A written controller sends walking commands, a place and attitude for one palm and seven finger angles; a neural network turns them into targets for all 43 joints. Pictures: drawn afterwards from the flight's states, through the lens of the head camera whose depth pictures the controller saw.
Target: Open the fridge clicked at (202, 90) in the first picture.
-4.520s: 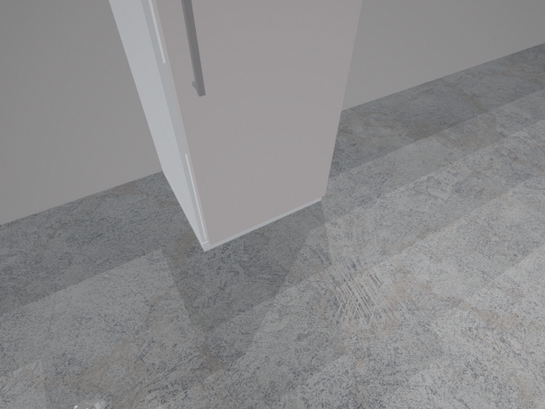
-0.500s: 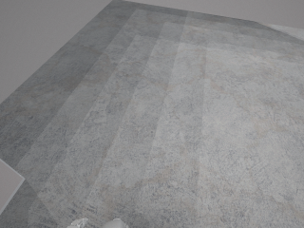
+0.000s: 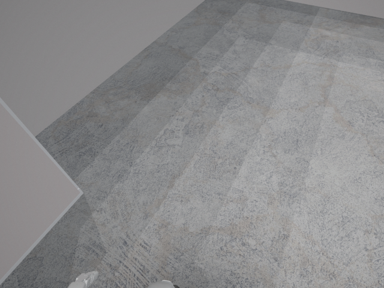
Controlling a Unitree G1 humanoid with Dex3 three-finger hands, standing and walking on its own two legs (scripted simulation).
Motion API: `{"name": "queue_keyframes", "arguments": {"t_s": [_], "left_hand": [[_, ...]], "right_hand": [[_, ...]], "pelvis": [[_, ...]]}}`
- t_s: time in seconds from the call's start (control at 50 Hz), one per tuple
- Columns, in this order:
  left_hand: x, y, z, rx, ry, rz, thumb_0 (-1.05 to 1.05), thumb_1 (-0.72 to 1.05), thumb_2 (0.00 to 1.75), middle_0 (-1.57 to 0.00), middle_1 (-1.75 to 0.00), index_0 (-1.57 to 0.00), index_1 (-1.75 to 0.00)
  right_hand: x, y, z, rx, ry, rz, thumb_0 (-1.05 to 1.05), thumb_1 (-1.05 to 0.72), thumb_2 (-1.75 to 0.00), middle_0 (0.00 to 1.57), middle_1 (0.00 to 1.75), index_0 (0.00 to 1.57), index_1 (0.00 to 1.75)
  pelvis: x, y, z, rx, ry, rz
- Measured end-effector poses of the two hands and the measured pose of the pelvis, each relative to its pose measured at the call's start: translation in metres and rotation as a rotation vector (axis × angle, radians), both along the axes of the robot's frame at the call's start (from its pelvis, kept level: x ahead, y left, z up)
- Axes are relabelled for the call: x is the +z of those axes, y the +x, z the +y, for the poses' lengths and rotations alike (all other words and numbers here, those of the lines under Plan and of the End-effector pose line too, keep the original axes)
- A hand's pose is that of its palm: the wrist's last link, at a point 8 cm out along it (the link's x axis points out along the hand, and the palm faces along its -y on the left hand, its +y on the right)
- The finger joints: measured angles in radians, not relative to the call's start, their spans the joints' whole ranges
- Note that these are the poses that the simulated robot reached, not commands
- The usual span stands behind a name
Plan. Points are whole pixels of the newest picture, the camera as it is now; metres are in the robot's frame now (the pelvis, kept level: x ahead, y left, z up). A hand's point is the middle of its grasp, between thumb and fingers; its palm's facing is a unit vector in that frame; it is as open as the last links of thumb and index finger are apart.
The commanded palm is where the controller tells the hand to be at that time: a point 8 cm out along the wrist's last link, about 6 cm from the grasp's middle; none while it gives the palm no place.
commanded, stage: turn to face it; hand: left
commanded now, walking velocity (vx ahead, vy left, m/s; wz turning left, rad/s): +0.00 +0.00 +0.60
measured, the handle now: out of the picture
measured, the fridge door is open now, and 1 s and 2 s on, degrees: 0 0 0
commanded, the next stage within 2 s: take the last steps up to it in 1.66 s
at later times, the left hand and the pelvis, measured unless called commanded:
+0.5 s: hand out of the picture -0.02 +0.25 -0.17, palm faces +0.36 -0.90 -0.26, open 7.4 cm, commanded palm none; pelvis +0.00 +0.02 +0.00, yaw +19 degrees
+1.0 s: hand out of the picture -0.02 +0.19 -0.13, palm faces +0.60 -0.75 -0.28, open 7.4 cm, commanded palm none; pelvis +0.03 -0.02 +0.01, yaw +39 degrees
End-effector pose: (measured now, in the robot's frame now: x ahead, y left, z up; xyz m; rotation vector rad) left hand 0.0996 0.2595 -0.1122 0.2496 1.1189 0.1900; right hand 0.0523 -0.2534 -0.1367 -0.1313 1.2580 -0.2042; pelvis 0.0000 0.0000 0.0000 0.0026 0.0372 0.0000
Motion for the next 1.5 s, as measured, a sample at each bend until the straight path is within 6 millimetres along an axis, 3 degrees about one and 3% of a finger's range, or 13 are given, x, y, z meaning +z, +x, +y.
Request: {"name": "queue_keyframes", "arguments": {"t_s": [0.1, 0.2, 0.3, 0.42, 0.48, 0.6, 0.78, 0.9, 1.0, 1.12, 1.24, 1.36, 1.5], "left_hand": [[0.006, -0.033, -0.019, 0.074, -0.011, 0.022, 0.01, 0.90, 0.89, -0.20, -0.30, -0.20, -0.30], [0.002, -0.063, -0.027, 0.142, -0.042, 0.067, 0.01, 0.90, 0.89, -0.20, -0.30, -0.20, -0.30], [-0.014, -0.100, -0.017, 0.241, -0.076, 0.114, 0.01, 0.90, 0.89, -0.20, -0.30, -0.20, -0.30], [-0.036, -0.142, 0.015, 0.359, -0.086, 0.193, 0.01, 0.90, 0.89, -0.20, -0.30, -0.20, -0.30], [-0.027, -0.144, 0.027, 0.395, -0.072, 0.180, 0.01, 0.90, 0.89, -0.20, -0.30, -0.20, -0.30], [-0.006, -0.124, 0.038, 0.434, -0.037, 0.063, 0.01, 0.91, 0.90, -0.20, -0.30, -0.20, -0.30], [0.012, -0.098, 0.011, 0.478, 0.035, -0.075, 0.01, 0.90, 0.90, -0.20, -0.30, -0.20, -0.30], [0.020, -0.125, -0.022, 0.566, 0.019, -0.041, 0.01, 0.90, 0.89, -0.20, -0.30, -0.20, -0.30], [0.012, -0.158, -0.042, 0.652, -0.022, 0.017, 0.01, 0.90, 0.89, -0.20, -0.30, -0.20, -0.30], [-0.009, -0.216, -0.055, 0.784, -0.082, 0.092, 0.01, 0.90, 0.89, -0.20, -0.30, -0.20, -0.30], [-0.032, -0.274, -0.052, 0.906, -0.121, 0.174, 0.01, 0.90, 0.89, -0.20, -0.30, -0.20, -0.30], [-0.015, -0.279, -0.040, 0.960, -0.100, 0.123, 0.01, 0.91, 0.90, -0.20, -0.30, -0.20, -0.30], [0.001, -0.255, -0.038, 0.981, -0.050, 0.043, 0.01, 0.91, 0.90, -0.20, -0.30, -0.19, -0.30]], "right_hand": [[0.004, 0.026, -0.020, 0.074, -0.012, -0.007, 0.00, -0.91, -0.90, 0.21, 0.30, 0.20, 0.30], [0.014, 0.058, -0.019, 0.162, -0.026, -0.025, 0.00, -0.91, -0.90, 0.20, 0.30, 0.20, 0.30], [0.018, 0.099, 0.006, 0.287, -0.048, -0.041, 0.00, -0.91, -0.90, 0.20, 0.30, 0.20, 0.30], [0.025, 0.140, 0.049, 0.411, -0.072, -0.142, 0.00, -0.91, -0.90, 0.20, 0.30, 0.20, 0.30], [0.032, 0.142, 0.060, 0.439, -0.075, -0.147, 0.00, -0.91, -0.90, 0.20, 0.30, 0.20, 0.30], [0.030, 0.139, 0.069, 0.492, -0.048, -0.096, 0.00, -0.90, -0.90, 0.21, 0.30, 0.21, 0.30], [-0.002, 0.151, 0.049, 0.536, 0.014, -0.037, 0.00, -0.90, -0.90, 0.21, 0.30, 0.21, 0.30], [0.001, 0.170, 0.044, 0.608, 0.014, -0.004, 0.00, -0.91, -0.90, 0.21, 0.30, 0.20, 0.30], [0.008, 0.184, 0.057, 0.684, -0.001, 0.012, 0.00, -0.91, -0.90, 0.20, 0.30, 0.20, 0.30], [0.015, 0.206, 0.104, 0.820, -0.030, -0.022, 0.00, -0.91, -0.90, 0.20, 0.30, 0.20, 0.30], [0.024, 0.218, 0.159, 0.939, -0.037, -0.138, 0.00, -0.91, -0.90, 0.20, 0.30, 0.20, 0.30], [0.035, 0.211, 0.179, 1.000, -0.033, -0.129, 0.00, -0.91, -0.90, 0.21, 0.30, 0.21, 0.30], [0.024, 0.209, 0.180, 1.030, 0.011, -0.084, 0.00, -0.90, -0.90, 0.21, 0.30, 0.21, 0.30]], "pelvis": [[0.006, 0.001, -0.010, 0.076, 0.010, -0.024], [0.011, 0.003, -0.013, 0.150, 0.035, -0.031], [0.005, 0.003, -0.002, 0.222, 0.028, -0.026], [-0.006, 0.002, 0.016, 0.288, 0.013, -0.026], [0.001, 0.002, 0.018, 0.325, -0.006, -0.029], [0.010, 0.006, 0.015, 0.401, -0.013, -0.026], [0.000, 0.021, -0.015, 0.516, 0.014, -0.024], [0.009, 0.026, -0.023, 0.609, 0.041, -0.040], [0.012, 0.027, -0.022, 0.678, 0.053, -0.038], [0.006, 0.018, -0.010, 0.762, 0.040, -0.032], [-0.004, 0.005, 0.006, 0.824, 0.022, -0.038], [0.010, 0.002, 0.009, 0.890, -0.001, -0.043], [0.013, 0.012, 0.001, 0.953, 0.008, -0.037]]}}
